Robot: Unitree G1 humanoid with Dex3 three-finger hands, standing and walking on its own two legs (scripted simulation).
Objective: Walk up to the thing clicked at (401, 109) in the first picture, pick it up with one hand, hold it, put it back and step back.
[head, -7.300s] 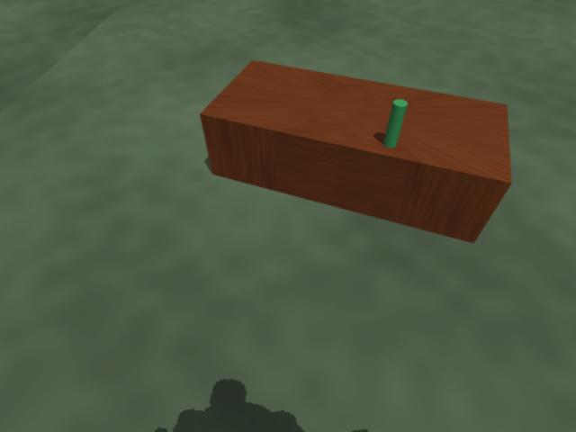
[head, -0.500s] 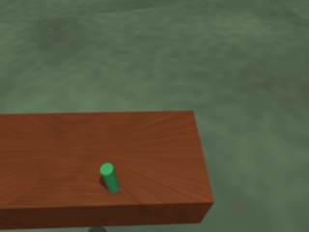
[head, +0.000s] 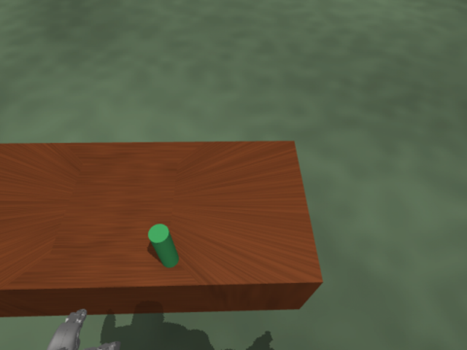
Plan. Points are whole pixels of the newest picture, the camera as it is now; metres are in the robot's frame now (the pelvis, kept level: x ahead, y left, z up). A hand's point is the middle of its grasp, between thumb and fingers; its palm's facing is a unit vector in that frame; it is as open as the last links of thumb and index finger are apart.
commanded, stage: go down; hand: left
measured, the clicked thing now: (164, 247) +0.43 +0.21 -0.32
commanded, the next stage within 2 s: none
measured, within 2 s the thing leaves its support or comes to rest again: neither
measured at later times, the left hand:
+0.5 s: hand out of the picture +0.17 +0.27 -0.14, palm faces +0.02 -0.95 -0.32, open 16.9 cm
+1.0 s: hand out of the picture +0.16 +0.28 -0.13, palm faces +0.05 -0.94 -0.33, open 17.3 cm
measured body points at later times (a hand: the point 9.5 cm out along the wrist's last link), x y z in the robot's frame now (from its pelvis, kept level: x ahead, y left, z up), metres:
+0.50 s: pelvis +0.02 +0.01 -0.02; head +0.06 +0.02 +0.43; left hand +0.16 +0.32 -0.11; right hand +0.17 -0.25 -0.10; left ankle +0.03 +0.13 -0.74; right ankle -0.03 -0.13 -0.74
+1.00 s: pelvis +0.01 +0.01 -0.05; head +0.05 +0.02 +0.40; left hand +0.15 +0.33 -0.11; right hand +0.17 -0.24 -0.13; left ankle +0.03 +0.13 -0.74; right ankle -0.03 -0.13 -0.74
